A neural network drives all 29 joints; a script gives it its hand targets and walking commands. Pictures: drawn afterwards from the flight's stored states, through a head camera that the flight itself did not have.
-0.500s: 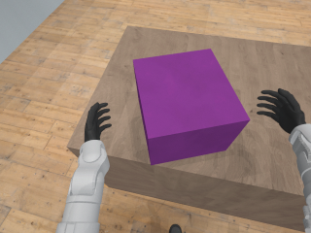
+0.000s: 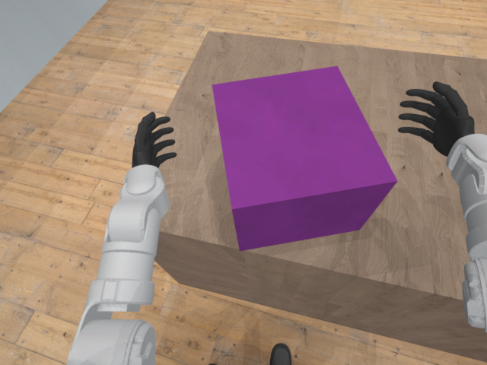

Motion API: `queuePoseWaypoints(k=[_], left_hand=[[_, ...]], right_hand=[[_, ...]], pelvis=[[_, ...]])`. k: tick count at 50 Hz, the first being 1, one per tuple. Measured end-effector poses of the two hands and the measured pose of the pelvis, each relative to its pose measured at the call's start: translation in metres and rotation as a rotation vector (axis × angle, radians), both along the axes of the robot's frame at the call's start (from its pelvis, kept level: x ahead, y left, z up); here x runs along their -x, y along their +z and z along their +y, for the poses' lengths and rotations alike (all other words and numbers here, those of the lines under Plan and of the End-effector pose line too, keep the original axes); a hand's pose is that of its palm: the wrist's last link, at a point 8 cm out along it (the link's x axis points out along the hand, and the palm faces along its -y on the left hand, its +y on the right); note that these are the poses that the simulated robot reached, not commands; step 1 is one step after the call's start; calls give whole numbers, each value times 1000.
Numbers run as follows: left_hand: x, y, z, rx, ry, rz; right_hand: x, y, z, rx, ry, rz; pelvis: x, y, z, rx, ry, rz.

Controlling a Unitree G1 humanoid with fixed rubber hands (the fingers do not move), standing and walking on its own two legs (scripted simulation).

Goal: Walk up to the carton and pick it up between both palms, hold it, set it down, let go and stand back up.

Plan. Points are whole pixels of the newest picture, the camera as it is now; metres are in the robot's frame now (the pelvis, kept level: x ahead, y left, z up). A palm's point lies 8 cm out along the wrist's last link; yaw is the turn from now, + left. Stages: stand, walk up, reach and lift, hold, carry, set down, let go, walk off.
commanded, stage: reach and lift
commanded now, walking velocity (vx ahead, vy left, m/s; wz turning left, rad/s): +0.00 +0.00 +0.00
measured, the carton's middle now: (288, 159) +0.49 +0.00 -0.03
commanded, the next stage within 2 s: none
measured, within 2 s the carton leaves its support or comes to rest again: neither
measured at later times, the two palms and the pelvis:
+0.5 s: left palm (157, 135) +0.42 +0.21 +0.10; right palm (433, 100) +0.53 -0.22 +0.11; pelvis +0.01 +0.00 +0.00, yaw +0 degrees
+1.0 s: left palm (181, 171) +0.41 +0.19 +0.01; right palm (397, 139) +0.52 -0.20 +0.02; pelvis +0.00 -0.02 -0.02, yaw +0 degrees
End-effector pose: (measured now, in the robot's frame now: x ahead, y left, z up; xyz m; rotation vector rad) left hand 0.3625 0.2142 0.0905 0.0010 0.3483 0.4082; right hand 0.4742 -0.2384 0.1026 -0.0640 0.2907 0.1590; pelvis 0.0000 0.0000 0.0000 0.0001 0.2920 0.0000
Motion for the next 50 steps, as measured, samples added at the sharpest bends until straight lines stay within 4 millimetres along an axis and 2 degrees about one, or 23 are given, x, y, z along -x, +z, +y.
queuePoseWaypoints(k=[11,22,26,31,38,42,50], left_hand=[[-27,14,-3,-18,-11,5],[-53,17,-2,-23,-4,5],[-53,2,-1,-17,-1,27],[-42,-31,-1,5,5,69],[-34,-67,-7,10,8,58],[-37,-77,-15,1,-9,39],[-46,-84,-21,-11,-14,14]], right_hand=[[-28,13,17,-31,5,-17],[-57,18,21,-20,-6,-18],[-60,6,23,5,3,5],[-55,-21,29,28,15,30],[-47,-57,50,29,52,21],[-48,-65,54,28,55,6],[-49,-79,43,40,15,28]], pelvis=[[-7,0,3,5,4,34],[-13,-1,0,5,-1,70],[-14,-1,-3,5,-1,79],[-13,-2,-6,5,6,93],[-5,-7,-11,-2,10,149],[1,-12,-14,-7,8,189],[3,-19,-18,-14,-5,237]])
